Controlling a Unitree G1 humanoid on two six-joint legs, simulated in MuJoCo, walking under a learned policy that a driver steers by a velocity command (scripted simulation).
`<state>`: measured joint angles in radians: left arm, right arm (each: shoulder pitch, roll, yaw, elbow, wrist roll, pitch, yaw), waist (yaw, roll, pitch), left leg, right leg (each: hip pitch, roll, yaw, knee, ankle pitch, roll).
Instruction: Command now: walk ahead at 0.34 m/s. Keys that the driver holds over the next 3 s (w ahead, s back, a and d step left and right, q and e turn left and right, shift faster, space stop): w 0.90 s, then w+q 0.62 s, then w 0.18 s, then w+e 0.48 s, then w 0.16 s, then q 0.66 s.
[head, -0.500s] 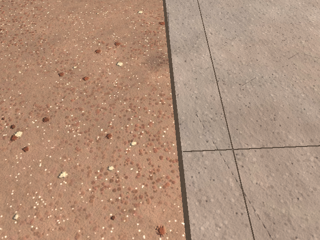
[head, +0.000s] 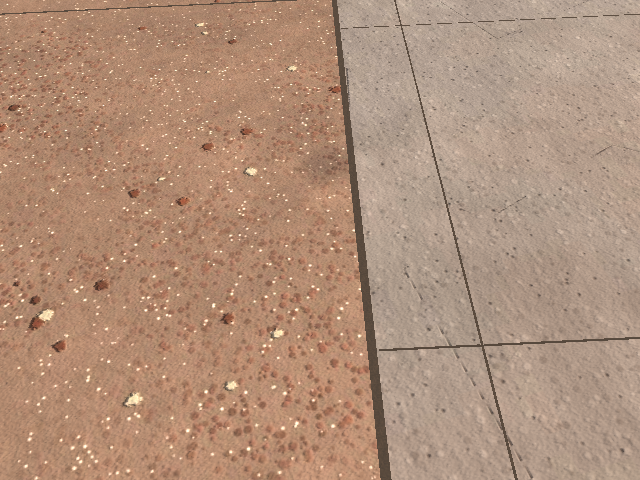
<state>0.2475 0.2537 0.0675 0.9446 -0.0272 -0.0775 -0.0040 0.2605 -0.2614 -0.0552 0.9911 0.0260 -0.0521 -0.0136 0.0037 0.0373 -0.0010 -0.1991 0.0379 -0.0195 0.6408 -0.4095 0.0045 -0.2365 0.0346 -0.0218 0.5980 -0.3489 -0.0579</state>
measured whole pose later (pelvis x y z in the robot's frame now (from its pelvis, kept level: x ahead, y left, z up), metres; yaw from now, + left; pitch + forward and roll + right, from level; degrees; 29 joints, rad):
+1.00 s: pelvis +0.52 +0.01 +0.00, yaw +1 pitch +3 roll +1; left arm 0.01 0.24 0.04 0.80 -0.01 -0.11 -0.03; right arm 0.39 -0.28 -0.05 0.99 0.01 -0.05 0.00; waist -0.07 0.00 0.03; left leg -0.04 0.00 0.00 0.60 -0.48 0.02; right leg -0.50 -0.02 -0.04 0.53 -0.06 -0.05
